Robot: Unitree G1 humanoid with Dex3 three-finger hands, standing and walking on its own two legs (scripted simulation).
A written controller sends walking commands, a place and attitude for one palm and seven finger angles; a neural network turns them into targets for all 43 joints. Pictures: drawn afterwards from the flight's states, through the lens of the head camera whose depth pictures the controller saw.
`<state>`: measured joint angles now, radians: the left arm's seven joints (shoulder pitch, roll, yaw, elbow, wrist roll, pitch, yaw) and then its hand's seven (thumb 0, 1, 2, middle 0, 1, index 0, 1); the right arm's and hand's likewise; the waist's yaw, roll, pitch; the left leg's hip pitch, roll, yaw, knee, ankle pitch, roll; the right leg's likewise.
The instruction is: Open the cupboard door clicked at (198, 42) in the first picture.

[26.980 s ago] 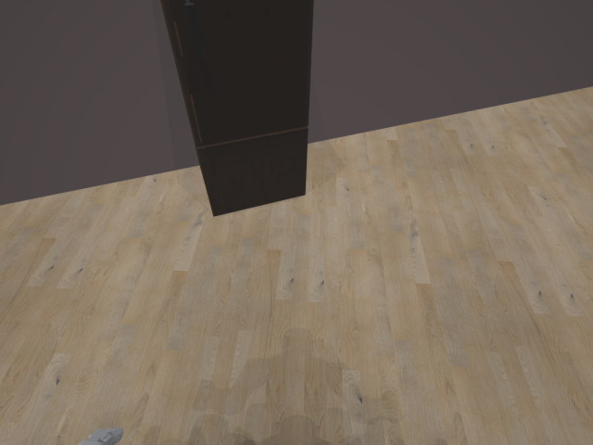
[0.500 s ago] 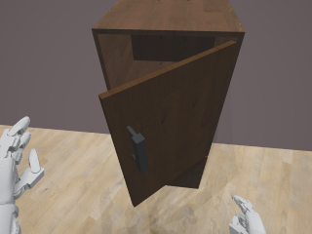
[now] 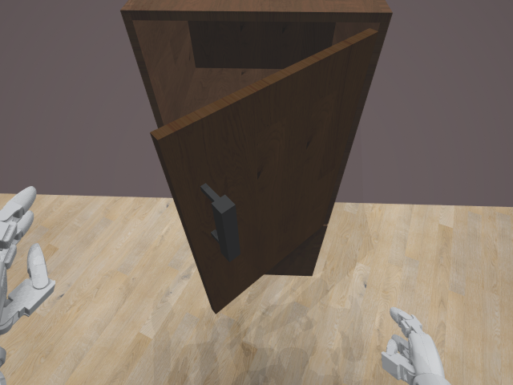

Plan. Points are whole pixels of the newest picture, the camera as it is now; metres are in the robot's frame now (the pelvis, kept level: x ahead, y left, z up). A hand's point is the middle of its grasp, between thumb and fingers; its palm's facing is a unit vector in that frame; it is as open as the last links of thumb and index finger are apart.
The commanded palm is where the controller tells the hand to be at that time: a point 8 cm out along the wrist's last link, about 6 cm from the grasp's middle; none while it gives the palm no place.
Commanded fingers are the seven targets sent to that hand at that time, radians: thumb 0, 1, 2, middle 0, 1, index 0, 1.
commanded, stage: step back with the hand held close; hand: left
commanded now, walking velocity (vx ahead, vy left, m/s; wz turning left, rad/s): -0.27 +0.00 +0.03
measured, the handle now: (219, 223) +0.34 +0.09 +0.06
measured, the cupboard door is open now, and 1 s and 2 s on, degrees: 43 43 43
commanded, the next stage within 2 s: stop stepping back and stand still in 0.72 s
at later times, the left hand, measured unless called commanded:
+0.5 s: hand out of the picture +0.09 +0.28 +0.15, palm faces +0.48 -0.77 -0.42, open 7.4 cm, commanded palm +0.03 +0.32 +0.17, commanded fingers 0.00 0.90 0.90 -0.20 -0.30 -0.20 -0.30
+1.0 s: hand out of the picture -0.02 +0.26 +0.16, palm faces +0.42 -0.78 -0.47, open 7.4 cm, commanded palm -0.07 +0.29 +0.17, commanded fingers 0.00 0.90 0.90 -0.20 -0.30 -0.20 -0.30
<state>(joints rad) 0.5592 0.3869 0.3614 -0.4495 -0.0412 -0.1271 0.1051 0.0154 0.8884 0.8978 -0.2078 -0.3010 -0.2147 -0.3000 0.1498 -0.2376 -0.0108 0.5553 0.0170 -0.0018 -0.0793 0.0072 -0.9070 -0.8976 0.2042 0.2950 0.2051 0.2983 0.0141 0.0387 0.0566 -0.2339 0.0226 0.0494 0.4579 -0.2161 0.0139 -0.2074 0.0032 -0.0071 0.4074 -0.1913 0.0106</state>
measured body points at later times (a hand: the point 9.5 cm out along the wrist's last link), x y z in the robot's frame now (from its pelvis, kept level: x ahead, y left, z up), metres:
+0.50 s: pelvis -0.10 +0.01 -0.03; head -0.09 +0.03 +0.42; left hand +0.06 +0.32 +0.17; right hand +0.07 -0.22 -0.10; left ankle +0.01 +0.11 -0.73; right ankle +0.01 -0.13 -0.74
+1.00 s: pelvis -0.21 -0.01 -0.01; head -0.21 +0.01 +0.44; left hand -0.05 +0.30 +0.19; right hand -0.05 -0.24 -0.09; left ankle -0.17 +0.08 -0.73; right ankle -0.32 -0.10 -0.74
